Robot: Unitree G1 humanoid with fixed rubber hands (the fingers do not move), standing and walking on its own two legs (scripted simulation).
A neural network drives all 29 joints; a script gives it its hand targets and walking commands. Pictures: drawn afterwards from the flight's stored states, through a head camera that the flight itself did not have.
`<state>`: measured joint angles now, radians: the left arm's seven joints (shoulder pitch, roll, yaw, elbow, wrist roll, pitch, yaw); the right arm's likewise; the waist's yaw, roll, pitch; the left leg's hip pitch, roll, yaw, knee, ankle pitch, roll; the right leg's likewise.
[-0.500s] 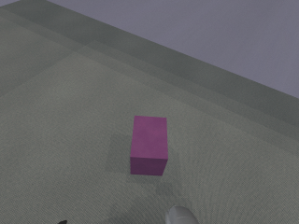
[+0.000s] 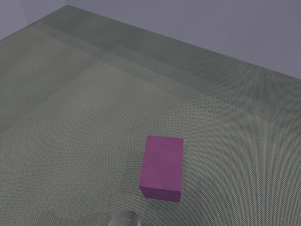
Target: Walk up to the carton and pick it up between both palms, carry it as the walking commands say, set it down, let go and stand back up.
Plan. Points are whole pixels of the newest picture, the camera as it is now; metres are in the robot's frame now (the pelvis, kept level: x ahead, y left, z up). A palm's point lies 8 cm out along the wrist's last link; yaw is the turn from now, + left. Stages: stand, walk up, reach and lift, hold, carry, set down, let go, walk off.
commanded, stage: walk up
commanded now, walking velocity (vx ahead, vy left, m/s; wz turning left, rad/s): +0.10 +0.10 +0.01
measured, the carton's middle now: (163, 169) +0.47 +0.04 -0.64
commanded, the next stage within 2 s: none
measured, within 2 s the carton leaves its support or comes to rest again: neither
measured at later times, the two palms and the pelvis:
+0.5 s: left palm out of the picture +0.04 +0.26 -0.14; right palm out of the picture +0.08 -0.19 -0.14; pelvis +0.04 +0.04 +0.00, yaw -1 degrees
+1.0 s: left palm out of the picture +0.05 +0.22 -0.14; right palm out of the picture +0.06 -0.20 -0.15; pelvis +0.06 +0.02 +0.00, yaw +0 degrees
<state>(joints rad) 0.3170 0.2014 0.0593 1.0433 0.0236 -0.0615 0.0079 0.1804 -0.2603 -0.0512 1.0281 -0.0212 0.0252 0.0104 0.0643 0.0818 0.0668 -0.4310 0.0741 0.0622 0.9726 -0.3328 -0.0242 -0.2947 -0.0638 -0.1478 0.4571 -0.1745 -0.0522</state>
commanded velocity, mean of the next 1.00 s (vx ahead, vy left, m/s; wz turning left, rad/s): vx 0.00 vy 0.00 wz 0.01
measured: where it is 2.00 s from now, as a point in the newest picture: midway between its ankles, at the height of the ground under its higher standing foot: outside the picture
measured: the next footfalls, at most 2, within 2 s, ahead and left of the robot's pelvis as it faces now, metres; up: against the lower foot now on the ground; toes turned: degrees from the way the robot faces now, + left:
left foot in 0.20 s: +0.11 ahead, +0.13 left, +0.00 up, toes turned +5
left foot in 1.40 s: +0.03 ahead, +0.16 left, +0.00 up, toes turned -1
